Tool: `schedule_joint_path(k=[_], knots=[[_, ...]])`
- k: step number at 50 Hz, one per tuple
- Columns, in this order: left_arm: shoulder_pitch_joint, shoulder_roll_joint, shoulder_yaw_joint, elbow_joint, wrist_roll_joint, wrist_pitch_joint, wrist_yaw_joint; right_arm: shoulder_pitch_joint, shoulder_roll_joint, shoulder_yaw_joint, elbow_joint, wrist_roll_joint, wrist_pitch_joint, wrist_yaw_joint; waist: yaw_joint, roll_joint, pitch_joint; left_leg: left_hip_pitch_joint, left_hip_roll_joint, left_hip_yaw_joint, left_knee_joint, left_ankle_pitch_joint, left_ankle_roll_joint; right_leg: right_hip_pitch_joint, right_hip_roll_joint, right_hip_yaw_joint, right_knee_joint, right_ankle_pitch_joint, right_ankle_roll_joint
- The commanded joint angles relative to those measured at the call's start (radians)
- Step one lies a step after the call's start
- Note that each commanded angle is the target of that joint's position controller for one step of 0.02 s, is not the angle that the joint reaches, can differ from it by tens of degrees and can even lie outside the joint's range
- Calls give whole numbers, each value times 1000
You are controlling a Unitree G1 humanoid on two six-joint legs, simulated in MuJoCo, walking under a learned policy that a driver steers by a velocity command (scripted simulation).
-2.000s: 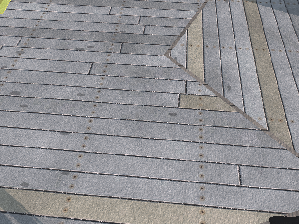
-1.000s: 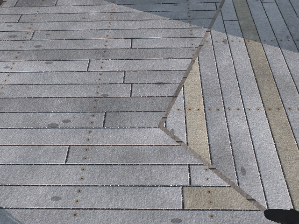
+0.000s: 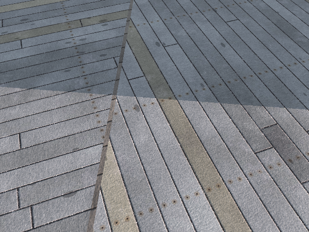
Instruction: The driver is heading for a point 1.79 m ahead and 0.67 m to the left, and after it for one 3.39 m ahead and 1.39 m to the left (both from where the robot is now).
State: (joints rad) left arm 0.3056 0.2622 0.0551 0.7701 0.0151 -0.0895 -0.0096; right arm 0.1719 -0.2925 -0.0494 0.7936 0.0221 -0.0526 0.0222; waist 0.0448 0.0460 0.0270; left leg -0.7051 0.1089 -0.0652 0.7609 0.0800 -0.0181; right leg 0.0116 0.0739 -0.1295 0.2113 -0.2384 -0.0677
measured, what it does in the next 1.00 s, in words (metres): walks ahead, turning left: left foot, then right foot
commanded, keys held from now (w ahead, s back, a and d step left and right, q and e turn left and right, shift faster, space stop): w+q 1.00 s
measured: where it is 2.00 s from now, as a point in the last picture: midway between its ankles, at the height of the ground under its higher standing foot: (81, 121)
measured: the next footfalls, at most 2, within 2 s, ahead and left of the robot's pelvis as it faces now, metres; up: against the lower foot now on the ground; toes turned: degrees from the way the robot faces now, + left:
left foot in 0.18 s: +0.28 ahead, +0.14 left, +0.00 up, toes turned +8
right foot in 0.64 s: +0.60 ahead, +0.00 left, +0.00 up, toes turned +26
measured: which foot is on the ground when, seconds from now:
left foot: up 0.00-0.16, down 0.18-0.66, up 0.68-1.00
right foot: down 0.00-0.20, up 0.22-0.62, down 0.64-1.00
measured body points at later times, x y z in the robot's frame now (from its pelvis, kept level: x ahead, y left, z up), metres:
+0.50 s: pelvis +0.30 +0.06 +0.00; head +0.33 +0.08 +0.45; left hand +0.42 +0.36 -0.08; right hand +0.45 -0.20 -0.10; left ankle +0.24 +0.13 -0.74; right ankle +0.51 -0.08 -0.69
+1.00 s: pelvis +0.56 +0.11 +0.00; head +0.59 +0.13 +0.45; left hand +0.42 +0.36 -0.12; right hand +0.87 +0.01 -0.09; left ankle +0.60 +0.33 -0.68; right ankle +0.56 -0.02 -0.74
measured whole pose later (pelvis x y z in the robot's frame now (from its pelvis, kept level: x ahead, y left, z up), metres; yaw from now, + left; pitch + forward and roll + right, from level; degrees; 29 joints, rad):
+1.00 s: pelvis +0.56 +0.11 +0.00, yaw +35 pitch +1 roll -2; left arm 0.33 0.28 0.07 0.83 0.00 -0.09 0.00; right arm 0.15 -0.30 -0.07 0.63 0.02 -0.01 0.02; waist 0.08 0.04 0.04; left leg -0.69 0.10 -0.05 0.84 -0.05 -0.01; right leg -0.02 0.01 -0.16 0.26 -0.26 -0.01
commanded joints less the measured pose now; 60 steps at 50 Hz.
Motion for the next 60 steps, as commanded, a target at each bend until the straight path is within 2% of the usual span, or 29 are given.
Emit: schedule_joint_path(k=[1,4,6,8,9,10,11,12,13,14,15,19,23,27,31,32,33,34,35,37,40,44,49,54,56,57,58,59,60], knots=[[2,160,43,-30,-9,-7,11,-121,-32,2,-97,0,-16,18,33,-71,64,29,-14,37,-108,66,20,-41,-293,29,-90,356,-103],[28,174,51,-3,-21,20,17,-168,-38,1,-139,-3,-17,40,38,-77,69,-28,-35,74,-157,-59,56,102,-336,11,-15,499,-91],[7,200,58,-5,-25,38,29,-139,-61,-10,-156,-3,-13,50,2,-114,23,48,-86,131,-160,-172,92,145,-342,-16,98,808,-66],[-15,221,61,-12,-24,55,44,21,-122,-44,-133,-3,-4,45,-96,-143,-87,278,-162,175,-159,-244,141,118,-322,-46,349,1058,-31],[-28,214,55,-20,-26,55,51,180,-180,-75,-100,-1,0,31,-186,-106,-169,542,-169,127,-225,-179,185,-24,-281,-65,583,948,6],[59,116,23,-60,1,35,43,280,-293,-106,-89,-3,6,11,-157,111,-294,944,81,-294,-220,-181,332,-425,-161,-57,964,330,70],[62,77,-2,-75,1,-4,22,260,-279,-94,-110,5,-4,14,-129,159,-430,1136,234,-778,-395,-310,478,-690,16,152,1195,-352,96],[-51,159,19,-96,-41,-35,3,253,-208,-74,-112,-4,-8,13,-181,70,-357,1100,205,-673,-442,-363,414,-799,-57,260,1219,-299,69],[-110,161,15,-121,-56,-51,-2,204,-173,-65,-116,-3,-13,10,-160,17,-225,960,167,-530,-452,-329,368,-818,-103,242,1145,-213,50],[-124,151,15,-118,-36,-56,4,137,-150,-57,-126,-2,-13,9,-110,-55,-129,798,123,-426,-464,-228,336,-779,-142,227,1038,-157,52],[-118,163,25,-112,-13,-49,10,88,-117,-46,-141,-8,-14,5,-75,-47,-86,683,90,-352,-485,-121,321,-711,-168,223,964,-118,62],[-87,122,19,-114,2,-9,15,59,-140,-51,-158,-14,-15,-14,-26,-6,-51,476,31,-233,-536,59,325,-608,-169,185,798,-34,128],[-244,77,-2,-150,-2,-10,12,106,-167,-61,-138,-1,-3,-33,-86,28,-31,403,-46,-155,-515,-43,254,-526,-112,165,472,247,154],[-323,113,8,-173,-23,-25,-4,170,-165,-62,-113,7,11,-39,-117,50,-38,476,-8,-256,-452,-174,225,-475,-76,200,319,302,141],[-192,164,39,-141,-24,-43,-7,143,-139,-58,-123,-1,18,-41,-28,83,-67,528,-1,-340,-295,-168,175,-306,-80,199,240,190,68],[-83,199,54,-127,-8,-49,0,145,-90,-40,-134,-7,15,-37,25,45,-160,476,-54,-290,-121,-177,142,-114,-157,256,246,162,21],[39,279,73,-115,14,-46,8,236,-21,-19,-156,-4,9,-36,24,-159,-312,221,-179,-161,208,-422,74,235,-378,565,222,32,-94],[96,280,78,-83,-4,-31,-2,286,-46,-13,-175,13,2,-35,9,-398,-357,-17,-186,-102,441,-689,47,332,-507,941,109,-256,-186],[43,193,55,-102,-16,-28,-2,235,-140,-36,-156,19,5,-36,30,-254,-223,-90,-125,-125,535,-610,38,230,-476,870,71,-393,-154],[-42,138,35,-104,-8,-14,4,108,-150,-45,-180,-1,14,-34,19,-133,-61,-67,-63,-71,515,-468,30,5,-391,587,52,-168,-103],[-81,104,25,-83,-6,-19,9,110,-96,-45,-186,7,27,-22,-21,-175,-16,18,-10,-48,430,-390,25,-129,-323,377,-13,34,-93],[-64,148,42,-45,-7,-27,10,49,-59,-34,-216,-1,37,-19,-19,-126,1,-38,6,-38,299,-286,2,-108,-342,241,-56,203,-125],[-47,181,48,-11,-14,-10,17,-77,-32,-20,-241,0,22,10,24,-106,27,15,-9,33,25,-66,13,-67,-315,67,-56,301,-91],[22,220,58,40,-41,15,12,-170,-33,-19,-289,1,18,33,31,-103,59,77,-54,92,-129,-167,74,40,-361,14,-5,474,-74],[17,253,65,50,-51,24,14,-99,-73,-40,-280,-10,20,31,-33,-136,-3,222,-118,136,-161,-258,118,73,-364,-15,135,807,-59],[4,254,62,54,-53,30,17,32,-110,-63,-244,-11,22,26,-116,-126,-76,409,-156,155,-222,-213,149,41,-340,-47,296,900,-37],[17,220,45,58,-44,28,20,186,-162,-90,-198,-10,27,10,-191,-99,-157,692,-144,104,-235,-153,178,-126,-305,-62,505,789,-7],[85,106,2,14,-9,14,9,279,-279,-110,-181,-19,27,-7,-160,135,-295,1100,145,-348,-233,-206,314,-553,-177,-61,913,130,57],[99,110,-7,39,-27,-10,-1,290,-242,-91,-197,-15,18,-7,-164,146,-468,1145,306,-710,-392,-273,409,-666,-73,152,1122,-368,62]])
Keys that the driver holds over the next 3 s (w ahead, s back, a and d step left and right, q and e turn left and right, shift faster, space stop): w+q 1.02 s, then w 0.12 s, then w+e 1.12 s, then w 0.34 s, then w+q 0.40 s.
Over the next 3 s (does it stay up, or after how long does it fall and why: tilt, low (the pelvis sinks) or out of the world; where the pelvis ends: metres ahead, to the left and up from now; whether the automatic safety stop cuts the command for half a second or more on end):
stays up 1.56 0.50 0.00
